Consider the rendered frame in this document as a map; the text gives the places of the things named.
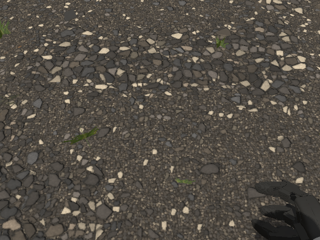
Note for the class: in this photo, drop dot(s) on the right robot hand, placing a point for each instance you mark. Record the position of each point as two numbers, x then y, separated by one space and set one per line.
303 218

